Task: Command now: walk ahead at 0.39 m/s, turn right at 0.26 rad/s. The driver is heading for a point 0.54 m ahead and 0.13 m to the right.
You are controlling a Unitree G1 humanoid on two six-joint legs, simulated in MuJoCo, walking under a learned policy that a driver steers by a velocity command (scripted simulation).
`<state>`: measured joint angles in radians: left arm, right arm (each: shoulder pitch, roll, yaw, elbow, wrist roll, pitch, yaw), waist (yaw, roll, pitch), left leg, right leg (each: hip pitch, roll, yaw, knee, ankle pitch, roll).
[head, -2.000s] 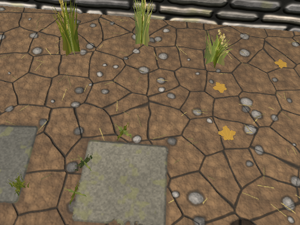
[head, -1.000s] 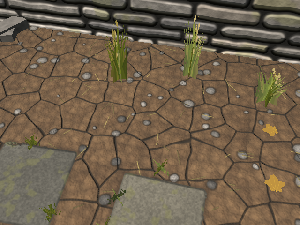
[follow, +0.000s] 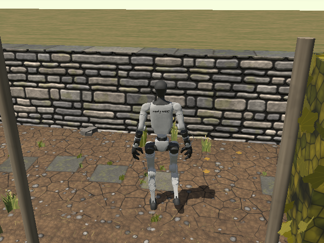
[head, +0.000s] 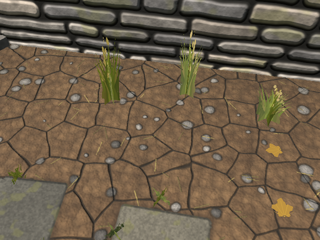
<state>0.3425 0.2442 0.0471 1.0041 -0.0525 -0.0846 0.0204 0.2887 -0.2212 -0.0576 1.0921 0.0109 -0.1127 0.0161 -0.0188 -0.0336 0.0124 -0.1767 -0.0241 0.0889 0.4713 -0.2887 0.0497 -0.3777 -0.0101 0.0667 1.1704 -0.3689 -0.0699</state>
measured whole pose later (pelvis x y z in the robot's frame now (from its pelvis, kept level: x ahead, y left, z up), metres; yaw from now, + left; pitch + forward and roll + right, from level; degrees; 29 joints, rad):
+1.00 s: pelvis +0.48 -0.15 -0.01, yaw -22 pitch +1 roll +1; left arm 0.28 0.26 0.05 0.87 -0.01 -0.02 0.02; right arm 0.07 -0.23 -0.02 0.84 -0.01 -0.09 0.02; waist 0.02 -0.02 0.04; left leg -0.43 -0.02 0.04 0.47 -0.07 0.04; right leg -0.33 0.06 0.08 1.05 -0.58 0.02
